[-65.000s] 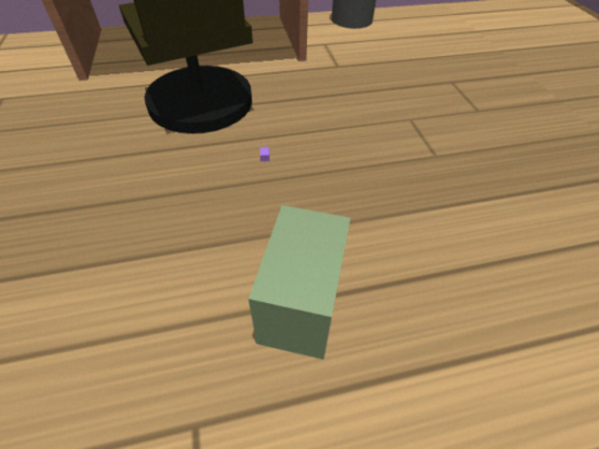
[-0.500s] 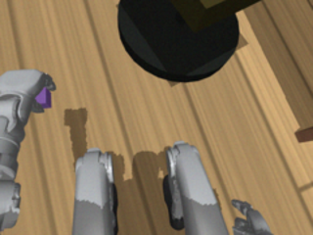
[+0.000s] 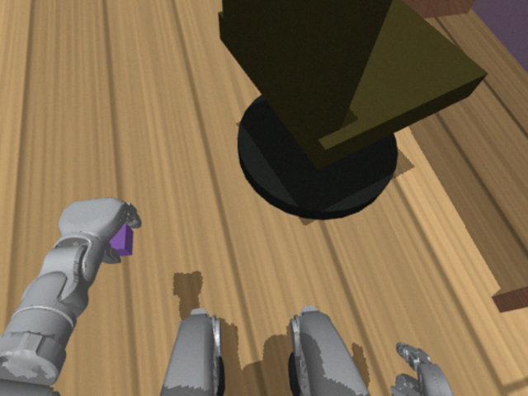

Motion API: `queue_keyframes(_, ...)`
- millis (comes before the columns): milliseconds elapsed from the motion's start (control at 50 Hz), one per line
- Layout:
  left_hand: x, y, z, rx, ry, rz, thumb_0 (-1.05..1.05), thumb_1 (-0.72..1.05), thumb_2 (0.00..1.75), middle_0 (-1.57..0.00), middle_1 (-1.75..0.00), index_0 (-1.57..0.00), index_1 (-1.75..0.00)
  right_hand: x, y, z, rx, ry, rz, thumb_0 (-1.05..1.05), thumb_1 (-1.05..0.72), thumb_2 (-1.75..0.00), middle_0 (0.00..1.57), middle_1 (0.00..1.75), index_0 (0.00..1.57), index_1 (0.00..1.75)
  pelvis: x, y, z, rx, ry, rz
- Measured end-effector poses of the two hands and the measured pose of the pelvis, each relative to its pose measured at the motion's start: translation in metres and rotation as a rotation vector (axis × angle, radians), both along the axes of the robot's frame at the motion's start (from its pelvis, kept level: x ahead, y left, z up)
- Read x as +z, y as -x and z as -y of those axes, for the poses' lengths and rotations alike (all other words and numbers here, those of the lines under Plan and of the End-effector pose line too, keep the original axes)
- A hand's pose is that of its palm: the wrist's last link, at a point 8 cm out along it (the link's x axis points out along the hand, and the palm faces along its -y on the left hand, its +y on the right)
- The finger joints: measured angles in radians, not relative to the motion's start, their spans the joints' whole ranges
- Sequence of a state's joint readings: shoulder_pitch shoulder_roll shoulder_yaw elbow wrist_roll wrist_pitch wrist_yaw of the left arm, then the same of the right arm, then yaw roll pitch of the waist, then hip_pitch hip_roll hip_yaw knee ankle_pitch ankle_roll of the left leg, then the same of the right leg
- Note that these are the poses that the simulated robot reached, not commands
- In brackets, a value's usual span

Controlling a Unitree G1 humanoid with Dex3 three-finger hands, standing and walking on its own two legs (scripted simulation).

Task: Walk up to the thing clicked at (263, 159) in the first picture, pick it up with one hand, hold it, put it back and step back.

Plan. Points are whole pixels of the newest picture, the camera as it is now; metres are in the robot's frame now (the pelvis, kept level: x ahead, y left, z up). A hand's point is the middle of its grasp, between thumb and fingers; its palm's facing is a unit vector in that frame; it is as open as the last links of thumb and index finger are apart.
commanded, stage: lift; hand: left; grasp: from above
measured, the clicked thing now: (110, 241) +0.38 +0.25 -0.11
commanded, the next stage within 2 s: hold in 0.60 s
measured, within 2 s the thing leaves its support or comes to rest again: neither
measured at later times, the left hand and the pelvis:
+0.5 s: hand (93, 214) +0.37 +0.22 +0.03, palm faces -0.44 -0.06 -0.89, open 7.2 cm; pelvis +0.04 +0.00 +0.11, yaw +1 degrees
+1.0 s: hand (77, 187) +0.38 +0.22 +0.09, palm faces -0.45 -0.05 -0.89, open 7.2 cm; pelvis +0.07 +0.00 +0.15, yaw +0 degrees
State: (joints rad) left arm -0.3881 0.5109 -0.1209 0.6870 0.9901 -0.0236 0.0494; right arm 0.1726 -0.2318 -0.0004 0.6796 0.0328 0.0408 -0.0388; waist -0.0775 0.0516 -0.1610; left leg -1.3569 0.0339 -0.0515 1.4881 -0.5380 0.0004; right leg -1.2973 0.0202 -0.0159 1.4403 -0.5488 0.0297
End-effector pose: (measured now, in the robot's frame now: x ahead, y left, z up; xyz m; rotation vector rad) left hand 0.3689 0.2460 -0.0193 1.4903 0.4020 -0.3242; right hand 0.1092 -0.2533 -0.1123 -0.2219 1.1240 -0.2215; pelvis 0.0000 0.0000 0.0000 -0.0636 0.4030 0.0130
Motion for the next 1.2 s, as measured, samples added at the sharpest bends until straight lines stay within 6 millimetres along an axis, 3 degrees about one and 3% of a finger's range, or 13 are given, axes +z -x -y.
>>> queue_keyframes(240,0.064,0.008,0.013,0.015,-0.004,-0.011,0.01,0.45,0.06,-0.96,-0.16,-0.98,-0.15,0.071,-0.007,0.011,-0.036,0.014,0.052,0.01,-0.91,-0.90,0.20,0.30,0.21,0.30,0.068,-0.022,0.003,0.002,-0.020,0.104)
queue_keyframes(520,0.113,-0.003,0.021,0.037,-0.012,0.003,0.01,0.44,0.07,-0.97,-0.16,-0.99,-0.14,0.111,-0.019,0.011,-0.053,-0.010,0.043,0.01,-0.91,-0.90,0.20,0.30,0.20,0.30,0.113,-0.044,0.004,-0.003,-0.039,0.183)
queue_keyframes(820,0.150,-0.011,0.023,0.011,-0.014,-0.002,0.01,0.44,0.07,-0.97,-0.16,-0.99,-0.14,0.137,-0.052,0.010,-0.048,-0.028,0.088,0.01,-0.90,-0.90,0.20,0.30,0.20,0.30,0.138,-0.065,0.004,-0.007,-0.049,0.244)
queue_keyframes(1200,0.179,-0.006,0.024,-0.018,-0.014,-0.007,0.01,0.45,0.06,-0.96,-0.17,-0.98,-0.14,0.155,-0.082,0.005,-0.020,-0.045,0.157,0.01,-0.90,-0.89,0.20,0.30,0.20,0.30,0.150,-0.069,0.003,-0.013,-0.056,0.299)
